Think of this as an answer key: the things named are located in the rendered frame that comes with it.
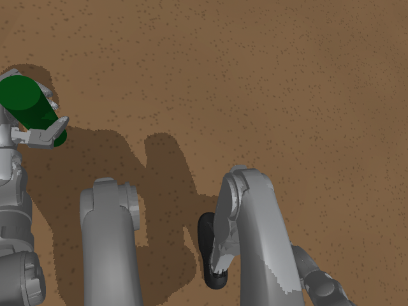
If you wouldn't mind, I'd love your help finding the right robot foot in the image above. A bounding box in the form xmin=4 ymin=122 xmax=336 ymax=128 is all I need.
xmin=198 ymin=212 xmax=228 ymax=289

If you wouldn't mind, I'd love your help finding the can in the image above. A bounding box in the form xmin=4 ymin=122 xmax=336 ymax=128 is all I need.
xmin=0 ymin=75 xmax=67 ymax=147

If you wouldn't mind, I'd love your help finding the right robot arm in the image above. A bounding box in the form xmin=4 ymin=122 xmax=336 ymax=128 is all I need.
xmin=303 ymin=270 xmax=356 ymax=306

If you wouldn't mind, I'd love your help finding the left robot hand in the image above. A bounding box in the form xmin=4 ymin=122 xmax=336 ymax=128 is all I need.
xmin=0 ymin=68 xmax=69 ymax=150

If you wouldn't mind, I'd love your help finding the right robot hand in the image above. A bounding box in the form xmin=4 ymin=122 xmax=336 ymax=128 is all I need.
xmin=290 ymin=241 xmax=320 ymax=289

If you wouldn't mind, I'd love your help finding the left robot arm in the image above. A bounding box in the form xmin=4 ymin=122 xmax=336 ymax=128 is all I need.
xmin=0 ymin=147 xmax=46 ymax=306

